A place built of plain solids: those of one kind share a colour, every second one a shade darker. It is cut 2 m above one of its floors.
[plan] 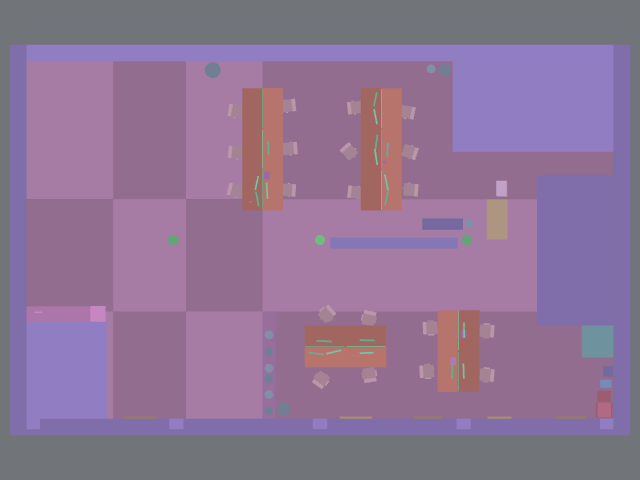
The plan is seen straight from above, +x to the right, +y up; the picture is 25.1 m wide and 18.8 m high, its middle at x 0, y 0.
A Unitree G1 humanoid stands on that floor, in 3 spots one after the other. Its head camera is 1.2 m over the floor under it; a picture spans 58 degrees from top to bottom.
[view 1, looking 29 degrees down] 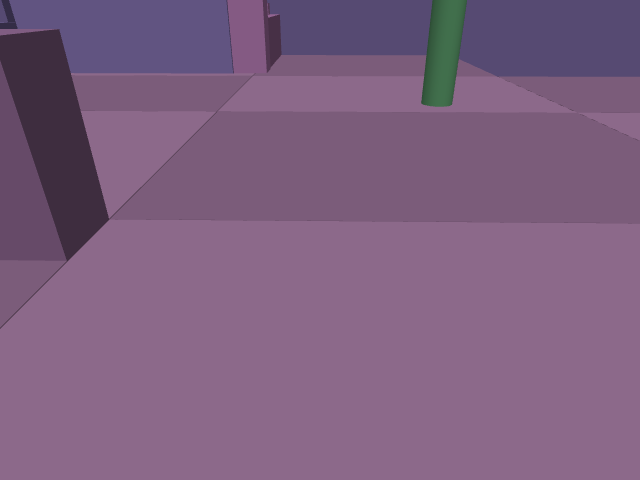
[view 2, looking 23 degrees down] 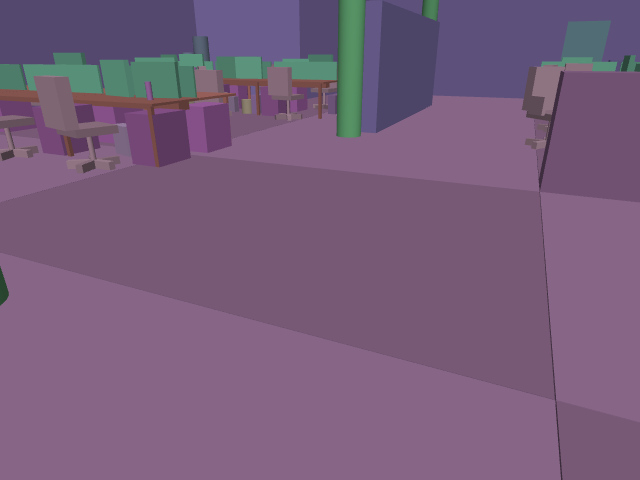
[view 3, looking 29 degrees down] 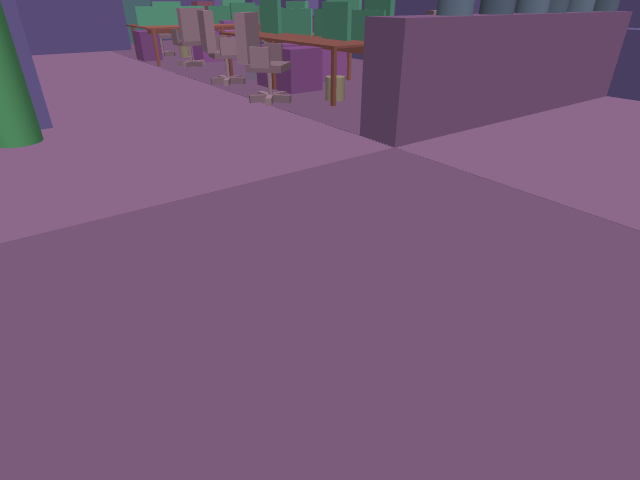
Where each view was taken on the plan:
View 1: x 0.16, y -1.44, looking -179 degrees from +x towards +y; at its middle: floor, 2.48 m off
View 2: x -6.78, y -2.50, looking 24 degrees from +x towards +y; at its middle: floor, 3.07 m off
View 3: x -5.03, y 0.07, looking -36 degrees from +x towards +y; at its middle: floor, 2.48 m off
